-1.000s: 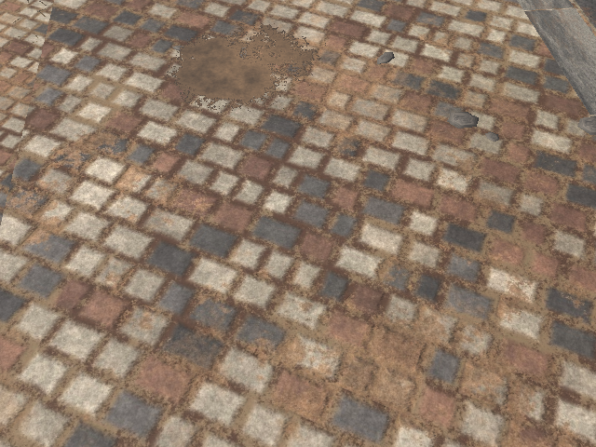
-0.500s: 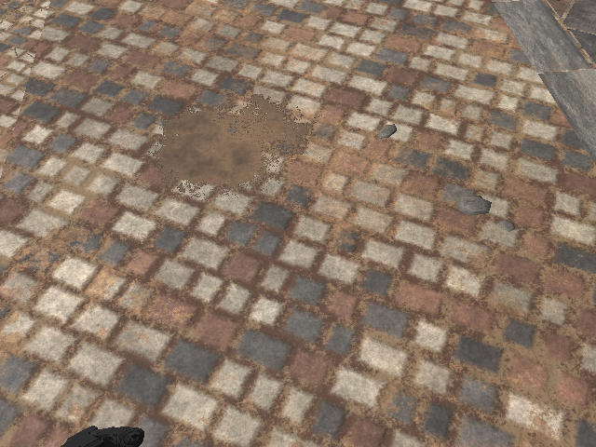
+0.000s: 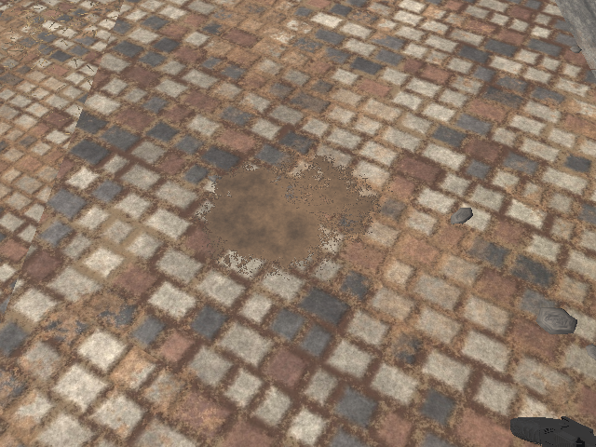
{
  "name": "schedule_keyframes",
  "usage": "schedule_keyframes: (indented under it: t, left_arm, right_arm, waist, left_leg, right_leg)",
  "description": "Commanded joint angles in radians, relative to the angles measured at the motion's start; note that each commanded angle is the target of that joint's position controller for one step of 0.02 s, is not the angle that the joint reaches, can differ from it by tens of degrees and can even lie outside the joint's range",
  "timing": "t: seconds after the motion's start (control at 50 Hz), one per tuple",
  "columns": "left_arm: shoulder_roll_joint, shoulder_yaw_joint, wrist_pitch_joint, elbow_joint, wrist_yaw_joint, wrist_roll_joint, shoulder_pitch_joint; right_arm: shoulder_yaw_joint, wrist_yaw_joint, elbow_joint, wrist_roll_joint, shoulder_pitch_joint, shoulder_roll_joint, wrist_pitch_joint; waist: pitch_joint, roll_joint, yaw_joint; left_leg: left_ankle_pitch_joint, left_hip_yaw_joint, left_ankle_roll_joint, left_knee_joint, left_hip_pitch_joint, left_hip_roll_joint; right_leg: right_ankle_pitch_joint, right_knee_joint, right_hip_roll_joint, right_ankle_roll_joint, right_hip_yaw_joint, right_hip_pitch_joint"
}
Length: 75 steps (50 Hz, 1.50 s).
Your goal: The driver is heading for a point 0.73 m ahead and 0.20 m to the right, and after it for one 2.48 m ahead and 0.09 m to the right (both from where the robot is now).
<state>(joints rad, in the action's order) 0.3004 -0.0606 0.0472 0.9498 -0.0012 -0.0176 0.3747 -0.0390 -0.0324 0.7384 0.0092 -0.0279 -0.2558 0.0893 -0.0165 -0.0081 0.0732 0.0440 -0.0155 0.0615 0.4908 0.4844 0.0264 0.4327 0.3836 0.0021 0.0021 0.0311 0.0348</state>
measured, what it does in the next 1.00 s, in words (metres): walks ahead, turning right: right foot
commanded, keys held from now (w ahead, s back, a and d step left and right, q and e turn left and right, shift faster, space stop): w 0.18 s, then w+e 0.78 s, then w+q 0.04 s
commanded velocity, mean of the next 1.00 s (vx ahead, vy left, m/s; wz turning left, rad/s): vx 0.50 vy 0.00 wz -0.35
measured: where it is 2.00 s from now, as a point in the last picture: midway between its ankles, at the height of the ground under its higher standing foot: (411, 244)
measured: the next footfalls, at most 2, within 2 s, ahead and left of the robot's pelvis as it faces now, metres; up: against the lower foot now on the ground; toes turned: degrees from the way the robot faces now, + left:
right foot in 0.54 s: +0.45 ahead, -0.14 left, +0.00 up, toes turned -11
left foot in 1.02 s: +0.78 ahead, -0.03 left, +0.00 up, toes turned -28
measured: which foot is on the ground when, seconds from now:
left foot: down 0.00-0.56, up 0.58-1.00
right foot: down 0.00-0.00, up 0.02-0.52, down 0.54-1.00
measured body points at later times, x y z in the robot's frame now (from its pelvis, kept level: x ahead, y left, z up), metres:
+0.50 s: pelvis +0.27 -0.01 +0.00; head +0.30 -0.02 +0.45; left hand +0.50 +0.20 -0.09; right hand +0.25 -0.30 -0.13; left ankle +0.12 +0.11 -0.72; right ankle +0.42 -0.14 -0.71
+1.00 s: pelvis +0.57 -0.07 +0.01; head +0.59 -0.08 +0.45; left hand +0.71 +0.20 -0.11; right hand +0.69 -0.38 -0.07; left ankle +0.74 -0.01 -0.72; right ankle +0.41 -0.13 -0.72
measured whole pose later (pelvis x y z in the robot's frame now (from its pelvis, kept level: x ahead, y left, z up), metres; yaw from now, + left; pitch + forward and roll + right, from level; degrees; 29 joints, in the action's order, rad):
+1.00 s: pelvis +0.57 -0.07 +0.01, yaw -24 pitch +3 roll -1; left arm 0.29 -0.08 0.03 0.77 -0.02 -0.02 0.38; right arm -0.04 -0.02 0.73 0.00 -0.02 -0.28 0.12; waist 0.00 -0.03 0.08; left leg 0.00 0.07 -0.02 0.46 0.49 0.00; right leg 0.41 0.45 0.10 -0.05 -0.20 -0.07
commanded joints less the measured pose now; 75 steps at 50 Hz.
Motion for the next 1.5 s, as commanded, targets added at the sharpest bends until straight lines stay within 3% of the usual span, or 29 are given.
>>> schedule_keyframes:
  t: [0.02,0.04,0.06,0.1,0.14,0.42,0.48,0.52,0.54,0.56,0.58,0.6,0.62,0.66,0.74,0.84,0.94,1.0,1.02,1.04,1.06,1.08,1.12,1.26,1.36,1.44,1.46,1.48,1.5]
  left_arm:
    - [-0.014,0.027,0.027,-0.092,0.001,0.018,0.084]
    - [0.076,0.008,0.049,-0.077,0.008,-0.001,0.034]
    - [0.134,-0.008,0.064,-0.108,0.014,-0.026,-0.056]
    - [0.117,-0.01,0.063,-0.122,0.006,-0.005,-0.148]
    - [0.092,-0.011,0.043,-0.113,0.006,0.001,-0.096]
    - [0.026,0.01,0.021,-0.234,0.045,-0.003,-0.405]
    - [0.049,-0.001,0.021,-0.263,0.064,0.0,-0.391]
    - [0.103,-0.035,0.015,-0.235,0.064,0.001,-0.221]
    - [0.166,-0.069,0.011,-0.195,0.052,-0.002,-0.056]
    - [0.283,-0.101,0.003,-0.183,0.033,-0.001,0.057]
    - [0.267,-0.087,0.01,-0.196,0.036,-0.009,0.05]
    - [0.192,-0.066,0.013,-0.199,0.033,-0.001,0.039]
    - [0.155,-0.057,0.018,-0.207,0.029,0.001,-0.013]
    - [0.103,-0.039,0.02,-0.24,0.026,0.009,-0.129]
    - [0.13,-0.046,0.022,-0.263,0.007,0.01,-0.144]
    - [0.154,-0.057,0.01,-0.248,-0.014,-0.003,-0.068]
    - [0.14,-0.057,-0.004,-0.229,-0.02,-0.008,-0.012]
    - [0.096,-0.043,-0.008,-0.231,-0.02,0.007,-0.019]
    - [0.05,-0.023,-0.005,-0.242,-0.016,0.017,-0.01]
    - [-0.004,-0.007,0.008,-0.247,-0.013,-0.005,0.141]
    - [0.051,-0.008,0.017,-0.24,-0.013,-0.012,0.138]
    - [0.123,-0.025,0.021,-0.257,-0.01,-0.014,0.023]
    - [0.114,-0.024,0.034,-0.296,-0.01,0.018,-0.135]
    - [0.017,0.004,0.051,-0.34,0.002,0.028,-0.24]
    - [0.046,-0.003,0.064,-0.372,0.014,0.007,-0.357]
    - [0.098,-0.033,0.075,-0.347,0.006,0.008,-0.24]
    - [0.146,-0.049,0.077,-0.332,-0.004,0.023,-0.109]
    - [0.236,-0.07,0.062,-0.316,-0.011,0.034,0.004]
    - [0.219,-0.071,0.049,-0.282,-0.001,0.022,0.045]
  right_arm:
    - [-0.103,0.012,0.062,-0.011,-0.417,-0.325,-0.003]
    - [-0.076,0.01,0.057,0.003,-0.419,-0.222,-0.005]
    - [-0.06,0.012,0.045,0.002,-0.341,-0.184,-0.002]
    - [-0.043,0.01,0.03,-0.011,-0.222,-0.128,0.0]
    - [-0.039,0.008,0.029,-0.019,-0.185,-0.116,0.009]
    - [-0.056,0.04,0.147,-0.006,-0.312,-0.177,-0.001]
    - [-0.065,0.05,0.145,0.001,-0.291,-0.203,-0.025]
    - [-0.07,0.064,0.132,0.0,-0.264,-0.223,-0.046]
    - [-0.063,0.073,0.118,-0.004,-0.267,-0.211,-0.049]
    - [-0.031,0.063,0.074,-0.032,-0.34,-0.12,-0.027]
    - [-0.008,0.044,0.06,-0.027,-0.34,-0.078,0.015]
    - [-0.031,0.027,0.042,0.014,-0.233,-0.162,0.047]
    - [-0.029,0.022,0.02,0.028,-0.17,-0.166,0.063]
    - [-0.042,0.036,0.025,-0.009,-0.154,-0.169,0.058]
    - [-0.039,0.041,0.007,-0.026,-0.161,-0.125,0.017]
    - [-0.021,0.031,-0.051,-0.017,0.025,-0.084,0.022]
    - [-0.037,0.014,-0.081,0.0,0.07,-0.139,0.039]
    - [-0.057,0.013,-0.03,-0.013,-0.103,-0.176,0.054]
    - [-0.068,0.017,-0.014,-0.031,-0.233,-0.217,0.057]
    - [-0.097,0.016,0.028,-0.036,-0.36,-0.313,0.043]
    - [-0.085,0.003,0.05,-0.001,-0.393,-0.252,0.037]
    - [-0.063,0.002,0.03,0.012,-0.322,-0.185,0.033]
    - [-0.045,0.001,0.007,-0.007,-0.226,-0.148,0.015]
    - [-0.059,0.031,0.019,0.012,-0.253,-0.193,0.0]
    - [-0.062,0.041,0.042,0.023,-0.341,-0.194,-0.024]
    - [-0.056,0.046,0.03,0.016,-0.335,-0.163,-0.036]
    - [-0.038,0.043,0.01,0.006,-0.313,-0.112,-0.03]
    - [-0.016,0.044,-0.016,0.005,-0.398,-0.036,-0.017]
    - [-0.023,0.045,-0.032,0.03,-0.429,-0.093,-0.01]
  waist:
    - [0.374,-0.277,-0.15]
    - [0.376,-0.216,-0.188]
    - [0.222,-0.161,-0.181]
    - [0.068,-0.035,-0.13]
    - [0.062,-0.09,-0.075]
    - [-0.064,-0.03,-0.157]
    - [-0.038,-0.059,-0.124]
    - [0.074,-0.08,-0.024]
    - [0.163,-0.043,0.051]
    - [0.292,0.167,0.034]
    - [0.409,0.234,0.01]
    - [0.325,0.154,0.052]
    - [0.208,0.099,0.037]
    - [0.081,0.015,-0.045]
    - [0.043,0.051,-0.092]
    - [0.015,0.079,-0.02]
    - [0.017,0.105,-0.017]
    - [0.089,0.129,-0.097]
    - [0.207,0.064,-0.151]
    - [0.337,-0.226,-0.115]
    - [0.315,-0.284,-0.137]
    - [0.165,-0.164,-0.147]
    - [0.016,-0.044,-0.131]
    - [0.024,-0.089,-0.105]
    - [0.015,-0.089,-0.139]
    - [0.057,-0.098,-0.049]
    - [0.151,-0.038,0.019]
    - [0.283,0.213,0.016]
    - [0.286,0.333,0.006]
  left_leg:
    - [0.176,0.607,0.262,-0.077,-0.88,0.352]
    - [0.316,0.725,0.259,-0.169,-0.88,0.355]
    - [0.301,0.583,0.213,-0.189,-0.759,0.322]
    - [0.116,0.377,0.164,-0.245,-0.502,0.234]
    - [0.017,0.313,0.175,-0.296,-0.385,0.217]
    - [-0.129,-0.054,0.1,-0.353,-0.532,0.226]
    - [-0.448,-0.092,0.068,-0.223,-0.617,0.249]
    - [-0.758,-0.141,0.031,0.035,-0.598,0.222]
    - [-0.67,-0.16,-0.006,0.267,-0.45,0.181]
    - [-0.142,-0.164,-0.068,0.652,-0.048,0.062]
    - [0.538,0.03,-0.089,0.869,0.214,-0.1]
    - [0.489,0.128,-0.062,0.91,0.323,-0.026]
    - [0.399,0.11,-0.042,0.852,0.34,0.019]
    - [0.302,0.098,-0.052,0.676,0.214,0.081]
    - [0.212,0.073,-0.11,0.495,0.119,0.079]
    - [-0.123,0.056,-0.132,0.119,0.023,0.004]
    - [-0.069,0.104,-0.101,-0.008,-0.02,-0.016]
    - [-0.015,0.061,-0.032,-0.056,-0.227,-0.009]
    - [0.016,0.178,0.033,-0.027,-0.441,0.113]
    - [0.181,0.602,0.216,-0.074,-0.786,0.307]
    - [0.437,0.852,0.251,-0.202,-0.817,0.354]
    - [0.516,0.749,0.208,-0.22,-0.704,0.319]
    - [0.322,0.539,0.176,-0.249,-0.466,0.229]
    - [-0.01,0.316,0.17,-0.293,-0.264,0.123]
    - [0.058,0.345,0.135,-0.245,-0.254,0.121]
    - [0.1,0.381,0.071,-0.086,-0.221,0.078]
    - [0.141,0.318,0.034,0.125,-0.132,0.025]
    - [0.444,0.171,-0.028,0.446,0.124,-0.094]
    - [0.564,0.14,-0.04,0.65,0.312,-0.054]
  right_leg:
    - [-0.038,0.757,0.045,-0.024,-0.006,-0.616]
    - [0.152,0.886,0.02,-0.032,-0.137,-0.744]
    - [0.081,0.911,-0.031,-0.048,-0.134,-0.815]
    - [-0.071,0.803,-0.11,-0.047,-0.094,-0.759]
    - [-0.129,0.743,-0.144,-0.03,-0.105,-0.654]
    - [-0.494,0.21,-0.086,-0.04,-0.046,-0.729]
    - [-0.345,0.194,-0.041,-0.082,0.015,-0.679]
    - [-0.298,0.177,0.039,-0.125,0.078,-0.439]
    - [-0.341,0.148,0.036,-0.168,0.016,-0.171]
    - [-0.319,0.145,-0.214,-0.318,-0.411,0.227]
    - [-0.198,-0.044,-0.357,-0.447,-0.87,0.402]
    - [-0.161,-0.073,-0.319,-0.384,-0.753,0.359]
    - [-0.207,-0.078,-0.278,-0.341,-0.608,0.222]
    - [-0.385,-0.117,-0.207,-0.298,-0.437,-0.065]
    - [-0.516,-0.177,-0.157,-0.306,-0.335,-0.262]
    - [-0.405,-0.161,-0.083,-0.229,-0.266,-0.329]
    - [-0.322,-0.048,-0.137,-0.198,-0.4,-0.201]
    - [-0.459,0.116,-0.111,-0.156,-0.38,-0.16]
    - [-0.411,0.351,-0.057,-0.122,-0.311,-0.236]
    - [-0.145,0.706,0.092,-0.036,-0.177,-0.57]
    - [0.15,0.846,0.081,-0.025,-0.195,-0.754]
    - [0.077,0.897,0.017,-0.034,-0.2,-0.827]
    - [-0.045,0.802,-0.044,-0.038,-0.134,-0.802]
    - [-0.262,0.334,-0.043,0.02,-0.074,-0.572]
    - [-0.42,0.147,0.005,0.036,-0.092,-0.446]
    - [-0.359,0.043,-0.016,-0.017,-0.091,-0.189]
    - [-0.313,0.051,-0.14,-0.072,-0.198,0.007]
    - [-0.237,0.018,-0.367,-0.188,-0.506,0.297]
    - [0.018,-0.068,-0.46,-0.267,-0.784,0.304]
Keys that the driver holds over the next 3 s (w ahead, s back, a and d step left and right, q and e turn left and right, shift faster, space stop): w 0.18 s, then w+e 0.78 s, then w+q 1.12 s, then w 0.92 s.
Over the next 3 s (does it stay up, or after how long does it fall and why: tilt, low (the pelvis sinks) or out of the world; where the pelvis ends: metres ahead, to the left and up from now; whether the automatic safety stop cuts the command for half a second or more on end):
stays up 1.64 -0.11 0.00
